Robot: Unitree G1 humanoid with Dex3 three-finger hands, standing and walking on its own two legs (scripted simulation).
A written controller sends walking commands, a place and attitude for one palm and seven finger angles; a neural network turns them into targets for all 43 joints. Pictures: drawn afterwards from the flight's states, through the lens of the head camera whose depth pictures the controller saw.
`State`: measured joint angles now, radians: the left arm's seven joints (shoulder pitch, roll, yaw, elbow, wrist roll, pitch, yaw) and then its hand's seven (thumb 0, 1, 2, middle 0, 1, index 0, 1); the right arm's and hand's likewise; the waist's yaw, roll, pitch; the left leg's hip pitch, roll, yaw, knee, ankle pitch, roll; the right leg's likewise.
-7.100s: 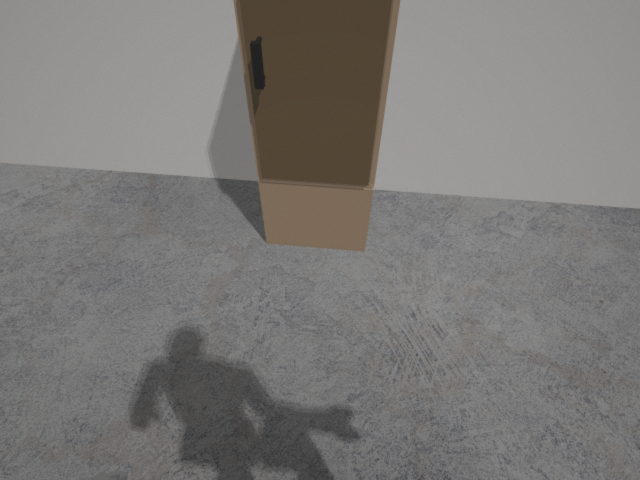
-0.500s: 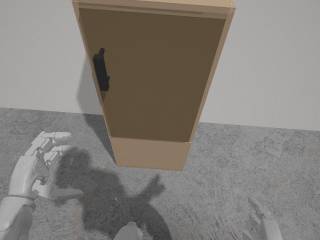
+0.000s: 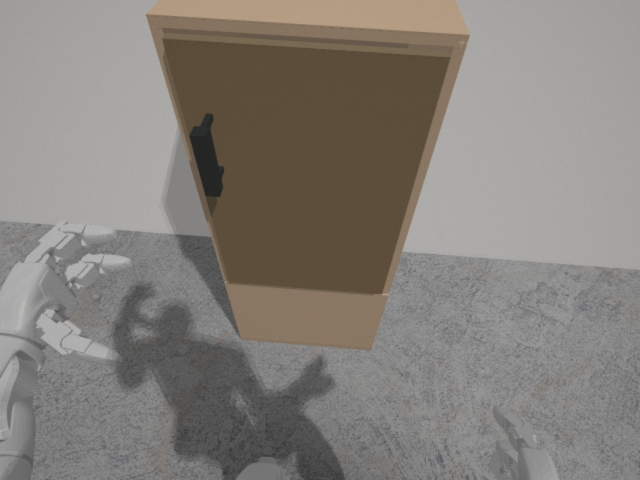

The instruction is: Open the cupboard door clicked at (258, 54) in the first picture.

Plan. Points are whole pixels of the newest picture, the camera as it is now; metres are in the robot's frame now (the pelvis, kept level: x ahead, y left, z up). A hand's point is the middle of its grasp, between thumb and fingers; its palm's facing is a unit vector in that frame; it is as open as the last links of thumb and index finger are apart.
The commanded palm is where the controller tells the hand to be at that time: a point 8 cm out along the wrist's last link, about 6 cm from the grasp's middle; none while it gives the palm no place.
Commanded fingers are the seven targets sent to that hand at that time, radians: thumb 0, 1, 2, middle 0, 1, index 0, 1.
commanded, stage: raise the hand with hooked fingers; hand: left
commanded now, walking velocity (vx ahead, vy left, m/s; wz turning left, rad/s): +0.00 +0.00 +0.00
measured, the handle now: (211, 155) +0.57 +0.22 +0.07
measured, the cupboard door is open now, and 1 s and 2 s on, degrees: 0 0 0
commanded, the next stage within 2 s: move the hooked fingers beside the handle in 0.44 s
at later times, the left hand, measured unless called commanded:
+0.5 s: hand (110, 299) +0.29 +0.26 +0.09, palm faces +0.00 -1.00 -0.02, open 14.0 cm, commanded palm +0.26 +0.31 +0.09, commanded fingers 0.00 -0.50 0.30 -0.30 -1.20 -0.30 -1.20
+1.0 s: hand (128, 253) +0.36 +0.27 +0.08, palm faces -0.01 -1.00 +0.01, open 14.0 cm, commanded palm +0.33 +0.32 +0.09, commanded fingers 0.00 -0.50 0.30 -0.30 -1.20 -0.30 -1.20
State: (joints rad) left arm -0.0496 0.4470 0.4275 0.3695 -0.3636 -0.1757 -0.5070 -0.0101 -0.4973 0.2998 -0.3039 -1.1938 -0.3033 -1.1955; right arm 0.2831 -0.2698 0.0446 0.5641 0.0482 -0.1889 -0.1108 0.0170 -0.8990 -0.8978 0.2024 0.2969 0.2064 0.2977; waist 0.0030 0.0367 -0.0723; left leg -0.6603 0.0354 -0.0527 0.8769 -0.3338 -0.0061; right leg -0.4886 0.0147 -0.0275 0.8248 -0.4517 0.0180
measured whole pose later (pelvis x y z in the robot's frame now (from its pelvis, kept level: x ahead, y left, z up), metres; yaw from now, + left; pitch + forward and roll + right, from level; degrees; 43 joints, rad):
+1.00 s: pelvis +0.00 +0.00 -0.01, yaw -1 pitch +10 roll -3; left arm -0.34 0.50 0.46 0.69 -0.31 -0.22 -0.53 -0.01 -0.50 0.30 -0.30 -1.20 -0.30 -1.20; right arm 0.31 -0.28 0.04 0.57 0.05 -0.12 -0.10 0.02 -0.90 -0.90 0.20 0.30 0.21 0.30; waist -0.03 0.02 -0.08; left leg -0.74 0.05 -0.04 0.92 -0.34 -0.01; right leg -0.59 0.03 -0.01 0.88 -0.46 0.01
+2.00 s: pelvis +0.00 +0.00 -0.03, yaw -3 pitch +18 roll -4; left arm -0.85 0.74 0.53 1.22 -0.14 -0.31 -0.50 -0.01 -0.50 0.30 -0.30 -1.20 -0.30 -1.20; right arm 0.39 -0.29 0.04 0.61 0.02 0.05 -0.07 0.01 -0.90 -0.90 0.20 0.30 0.21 0.30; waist -0.15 0.02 -0.10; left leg -0.97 0.08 -0.05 1.03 -0.38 -0.01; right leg -0.81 0.06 -0.01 0.97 -0.48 0.02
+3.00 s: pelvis +0.00 +0.00 -0.03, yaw -4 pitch +20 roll -5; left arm -0.90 0.75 0.53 1.24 -0.12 -0.31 -0.48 -0.01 -0.50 0.30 -0.30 -1.20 -0.30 -1.20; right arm 0.37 -0.28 0.05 0.59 0.02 0.09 -0.06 0.01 -0.90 -0.90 0.20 0.30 0.21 0.30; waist -0.16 0.02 -0.10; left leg -1.01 0.08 -0.06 1.06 -0.40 -0.01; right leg -0.83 0.06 -0.01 0.98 -0.49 0.02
